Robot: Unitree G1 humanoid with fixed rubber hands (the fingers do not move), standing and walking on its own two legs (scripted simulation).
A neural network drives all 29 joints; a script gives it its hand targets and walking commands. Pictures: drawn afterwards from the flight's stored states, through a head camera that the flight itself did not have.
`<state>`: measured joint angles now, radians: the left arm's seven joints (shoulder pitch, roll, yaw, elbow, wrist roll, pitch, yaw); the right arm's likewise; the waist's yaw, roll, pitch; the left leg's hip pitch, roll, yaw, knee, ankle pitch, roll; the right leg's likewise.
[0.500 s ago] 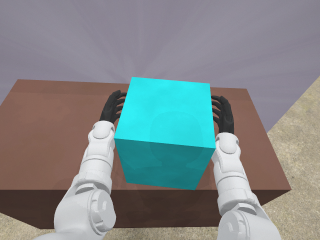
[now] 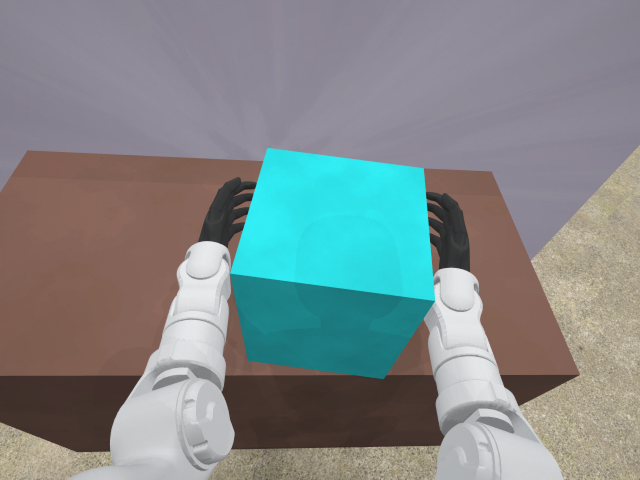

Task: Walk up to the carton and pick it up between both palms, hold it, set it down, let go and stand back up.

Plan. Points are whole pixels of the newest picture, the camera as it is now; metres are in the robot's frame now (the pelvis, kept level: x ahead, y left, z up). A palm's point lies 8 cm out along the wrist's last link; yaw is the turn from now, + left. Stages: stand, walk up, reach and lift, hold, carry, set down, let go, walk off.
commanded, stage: set down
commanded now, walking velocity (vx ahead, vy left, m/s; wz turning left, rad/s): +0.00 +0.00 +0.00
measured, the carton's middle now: (329, 271) +0.39 -0.01 +0.00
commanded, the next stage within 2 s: none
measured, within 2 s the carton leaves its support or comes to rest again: rests again in 0.30 s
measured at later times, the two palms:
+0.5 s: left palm (202, 257) +0.39 +0.16 +0.03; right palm (429, 271) +0.37 -0.14 +0.04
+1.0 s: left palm (178, 303) +0.33 +0.18 +0.02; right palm (433, 340) +0.29 -0.14 +0.01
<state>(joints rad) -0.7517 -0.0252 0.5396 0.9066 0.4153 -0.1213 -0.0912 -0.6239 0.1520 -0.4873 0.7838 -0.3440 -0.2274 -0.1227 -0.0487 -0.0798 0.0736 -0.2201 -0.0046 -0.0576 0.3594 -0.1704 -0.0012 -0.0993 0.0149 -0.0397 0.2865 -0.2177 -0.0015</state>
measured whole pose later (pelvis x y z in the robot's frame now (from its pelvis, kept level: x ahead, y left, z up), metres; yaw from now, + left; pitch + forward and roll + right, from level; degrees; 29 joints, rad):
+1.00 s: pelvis -0.05 +0.01 -0.01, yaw +0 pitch +3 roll -1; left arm -0.67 0.14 0.22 1.24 0.07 -0.29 0.02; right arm -0.55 0.06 -0.23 1.18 -0.02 -0.36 -0.21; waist -0.03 -0.05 -0.05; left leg -0.36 0.00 -0.06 0.45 -0.15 0.00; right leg -0.25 0.01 -0.04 0.41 -0.21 0.00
